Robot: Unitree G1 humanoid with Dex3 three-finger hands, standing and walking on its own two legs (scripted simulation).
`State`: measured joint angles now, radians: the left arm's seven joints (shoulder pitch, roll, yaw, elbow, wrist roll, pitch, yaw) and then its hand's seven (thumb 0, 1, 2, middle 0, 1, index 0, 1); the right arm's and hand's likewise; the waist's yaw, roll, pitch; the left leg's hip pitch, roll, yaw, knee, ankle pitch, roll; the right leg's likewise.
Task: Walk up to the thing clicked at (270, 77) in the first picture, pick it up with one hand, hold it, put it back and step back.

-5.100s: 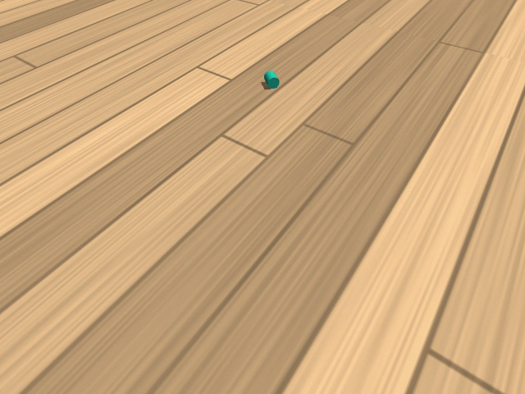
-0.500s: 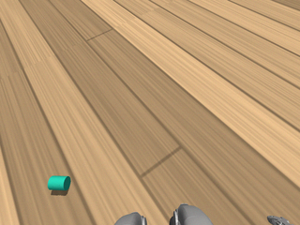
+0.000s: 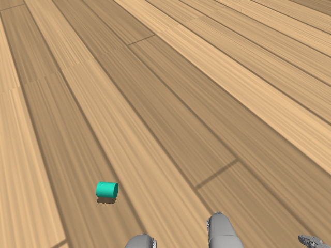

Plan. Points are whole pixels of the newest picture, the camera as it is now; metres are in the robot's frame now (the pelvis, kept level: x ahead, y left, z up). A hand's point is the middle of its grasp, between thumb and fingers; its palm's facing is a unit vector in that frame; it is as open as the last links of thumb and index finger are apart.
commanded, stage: walk up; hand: left
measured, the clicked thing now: (107, 189) +0.51 +0.38 -0.67
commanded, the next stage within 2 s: none
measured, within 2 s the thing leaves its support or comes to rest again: neither
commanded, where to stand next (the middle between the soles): +0.10 +0.20 m, yaw -8 degrees
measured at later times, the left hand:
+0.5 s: hand out of the picture +0.03 +0.50 -0.08, palm faces -0.04 -0.78 -0.62, open 7.4 cm
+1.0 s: hand out of the picture +0.11 +0.53 -0.14, palm faces -0.20 -0.93 -0.32, open 7.4 cm
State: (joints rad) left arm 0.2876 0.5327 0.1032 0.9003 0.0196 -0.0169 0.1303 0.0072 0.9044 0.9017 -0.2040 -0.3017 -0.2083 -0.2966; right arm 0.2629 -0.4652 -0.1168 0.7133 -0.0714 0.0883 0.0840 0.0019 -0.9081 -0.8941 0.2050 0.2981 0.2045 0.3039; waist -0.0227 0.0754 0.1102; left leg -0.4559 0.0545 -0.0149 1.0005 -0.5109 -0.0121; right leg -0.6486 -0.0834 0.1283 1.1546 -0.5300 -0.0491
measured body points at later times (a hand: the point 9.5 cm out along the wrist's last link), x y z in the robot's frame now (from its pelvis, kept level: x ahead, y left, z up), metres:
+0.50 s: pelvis -0.05 +0.18 +0.02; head -0.01 +0.13 +0.46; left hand +0.04 +0.53 -0.04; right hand +0.05 -0.16 -0.11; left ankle -0.04 +0.39 -0.61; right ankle +0.03 +0.00 -0.68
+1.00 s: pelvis -0.02 +0.28 +0.03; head +0.05 +0.30 +0.47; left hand +0.12 +0.58 -0.12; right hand -0.07 -0.07 -0.06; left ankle -0.05 +0.42 -0.68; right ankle +0.01 +0.13 -0.66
